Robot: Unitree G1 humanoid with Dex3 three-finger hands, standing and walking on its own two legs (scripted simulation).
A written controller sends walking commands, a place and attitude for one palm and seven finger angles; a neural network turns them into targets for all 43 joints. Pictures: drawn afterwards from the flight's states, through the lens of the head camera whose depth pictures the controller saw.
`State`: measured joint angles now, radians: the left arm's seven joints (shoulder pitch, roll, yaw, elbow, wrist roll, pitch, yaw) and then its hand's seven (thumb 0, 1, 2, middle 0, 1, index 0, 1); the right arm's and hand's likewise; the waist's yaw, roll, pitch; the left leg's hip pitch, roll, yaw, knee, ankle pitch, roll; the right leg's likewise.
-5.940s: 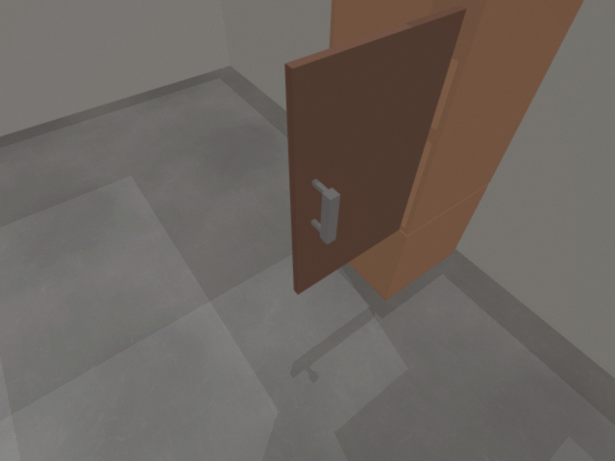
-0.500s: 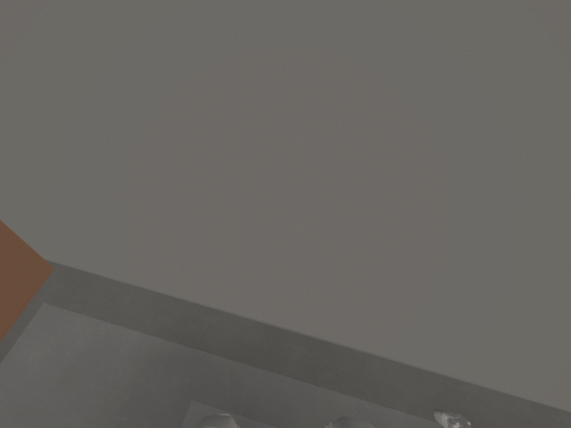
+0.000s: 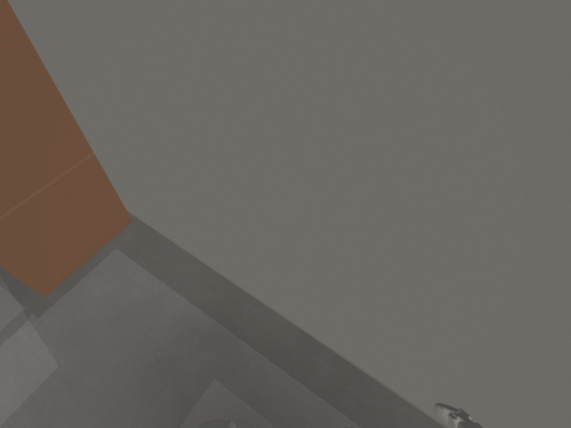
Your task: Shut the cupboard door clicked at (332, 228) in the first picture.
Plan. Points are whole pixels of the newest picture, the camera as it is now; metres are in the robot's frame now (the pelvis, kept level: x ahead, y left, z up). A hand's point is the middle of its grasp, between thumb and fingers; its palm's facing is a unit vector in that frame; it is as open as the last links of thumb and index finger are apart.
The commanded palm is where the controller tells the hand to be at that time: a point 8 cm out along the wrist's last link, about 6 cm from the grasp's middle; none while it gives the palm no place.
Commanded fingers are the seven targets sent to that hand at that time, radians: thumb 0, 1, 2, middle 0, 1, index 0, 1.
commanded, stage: turn to face it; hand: left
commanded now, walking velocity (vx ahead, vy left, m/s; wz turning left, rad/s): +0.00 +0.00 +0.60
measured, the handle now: out of the picture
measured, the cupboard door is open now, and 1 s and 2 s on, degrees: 91 91 91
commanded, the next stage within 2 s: take the last steps up to it in 1.60 s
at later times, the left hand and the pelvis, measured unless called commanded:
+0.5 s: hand out of the picture +0.03 +0.17 -0.15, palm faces +0.30 -0.92 -0.24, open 7.3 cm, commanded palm none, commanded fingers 0.00 0.90 0.90 -0.20 -0.30 -0.20 -0.30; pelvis +0.02 -0.04 +0.02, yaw +18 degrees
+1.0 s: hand out of the picture +0.00 +0.16 -0.14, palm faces +0.58 -0.76 -0.28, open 7.3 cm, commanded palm none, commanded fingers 0.00 0.90 0.90 -0.20 -0.30 -0.20 -0.30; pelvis +0.06 -0.06 +0.01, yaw +37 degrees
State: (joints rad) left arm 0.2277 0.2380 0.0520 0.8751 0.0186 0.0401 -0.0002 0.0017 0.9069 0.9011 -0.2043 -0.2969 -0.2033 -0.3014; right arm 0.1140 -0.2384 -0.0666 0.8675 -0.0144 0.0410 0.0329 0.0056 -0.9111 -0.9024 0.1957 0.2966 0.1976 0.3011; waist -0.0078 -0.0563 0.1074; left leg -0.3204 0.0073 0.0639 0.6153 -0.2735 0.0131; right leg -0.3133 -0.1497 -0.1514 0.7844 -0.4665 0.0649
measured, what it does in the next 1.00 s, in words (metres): steps on the spot, turning left: right foot, then left foot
